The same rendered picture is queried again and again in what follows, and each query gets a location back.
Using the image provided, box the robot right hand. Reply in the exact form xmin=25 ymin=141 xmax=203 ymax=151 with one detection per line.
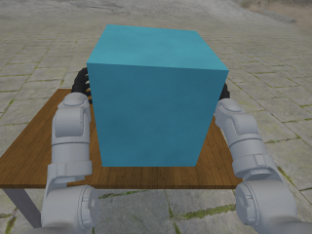
xmin=218 ymin=83 xmax=230 ymax=101

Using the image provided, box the robot left hand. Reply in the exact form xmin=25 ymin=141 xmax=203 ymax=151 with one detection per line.
xmin=71 ymin=67 xmax=93 ymax=104

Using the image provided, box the left robot upper arm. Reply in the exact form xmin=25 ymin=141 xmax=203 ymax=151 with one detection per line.
xmin=21 ymin=184 xmax=100 ymax=234

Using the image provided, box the robot left forearm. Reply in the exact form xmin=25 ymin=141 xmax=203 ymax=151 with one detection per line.
xmin=41 ymin=92 xmax=93 ymax=225

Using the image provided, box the table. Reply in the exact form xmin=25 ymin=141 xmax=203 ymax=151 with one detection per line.
xmin=0 ymin=89 xmax=243 ymax=228

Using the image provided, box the carton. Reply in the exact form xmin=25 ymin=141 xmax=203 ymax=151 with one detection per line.
xmin=86 ymin=24 xmax=229 ymax=167

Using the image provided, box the robot right forearm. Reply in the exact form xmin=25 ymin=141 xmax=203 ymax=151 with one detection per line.
xmin=214 ymin=97 xmax=297 ymax=216

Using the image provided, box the right robot upper arm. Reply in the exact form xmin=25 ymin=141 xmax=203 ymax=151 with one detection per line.
xmin=235 ymin=178 xmax=312 ymax=234

